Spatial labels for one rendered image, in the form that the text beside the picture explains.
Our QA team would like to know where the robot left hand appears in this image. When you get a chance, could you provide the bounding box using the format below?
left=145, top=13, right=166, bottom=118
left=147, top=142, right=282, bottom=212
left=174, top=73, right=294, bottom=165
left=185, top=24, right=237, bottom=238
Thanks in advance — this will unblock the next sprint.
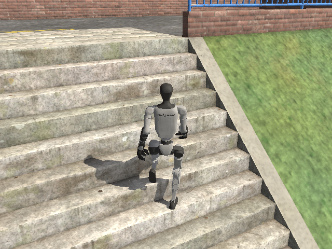
left=137, top=149, right=149, bottom=161

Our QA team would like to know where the left robot forearm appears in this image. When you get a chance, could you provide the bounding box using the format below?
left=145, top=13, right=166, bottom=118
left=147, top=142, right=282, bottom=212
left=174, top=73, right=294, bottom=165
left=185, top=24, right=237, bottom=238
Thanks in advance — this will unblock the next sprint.
left=138, top=127, right=148, bottom=150

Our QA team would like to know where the right robot forearm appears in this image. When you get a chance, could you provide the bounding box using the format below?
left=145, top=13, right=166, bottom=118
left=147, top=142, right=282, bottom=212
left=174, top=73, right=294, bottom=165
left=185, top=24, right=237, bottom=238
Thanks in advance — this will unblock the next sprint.
left=181, top=126, right=188, bottom=136

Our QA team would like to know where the robot right upper arm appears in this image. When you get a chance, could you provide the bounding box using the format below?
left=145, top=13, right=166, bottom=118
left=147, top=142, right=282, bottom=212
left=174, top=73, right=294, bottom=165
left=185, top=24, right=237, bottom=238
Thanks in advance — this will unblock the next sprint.
left=177, top=105, right=187, bottom=133

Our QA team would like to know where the robot left upper arm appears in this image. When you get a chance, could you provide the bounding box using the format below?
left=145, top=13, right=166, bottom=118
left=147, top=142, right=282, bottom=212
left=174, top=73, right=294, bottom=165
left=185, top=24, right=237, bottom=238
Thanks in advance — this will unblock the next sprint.
left=143, top=105, right=155, bottom=135

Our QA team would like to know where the robot right hand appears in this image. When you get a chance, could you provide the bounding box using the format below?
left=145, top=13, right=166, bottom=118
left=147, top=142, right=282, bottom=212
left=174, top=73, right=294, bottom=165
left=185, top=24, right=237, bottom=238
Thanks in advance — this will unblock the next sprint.
left=175, top=132, right=187, bottom=139

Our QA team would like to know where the right robot thigh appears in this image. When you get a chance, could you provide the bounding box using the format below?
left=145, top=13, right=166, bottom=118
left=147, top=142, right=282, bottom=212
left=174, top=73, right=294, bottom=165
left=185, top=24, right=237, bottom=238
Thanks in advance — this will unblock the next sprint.
left=172, top=144, right=184, bottom=177

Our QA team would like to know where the robot right shin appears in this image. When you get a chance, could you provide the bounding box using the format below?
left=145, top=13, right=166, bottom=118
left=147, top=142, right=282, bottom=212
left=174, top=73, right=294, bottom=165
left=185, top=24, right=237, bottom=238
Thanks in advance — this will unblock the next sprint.
left=171, top=169, right=182, bottom=203

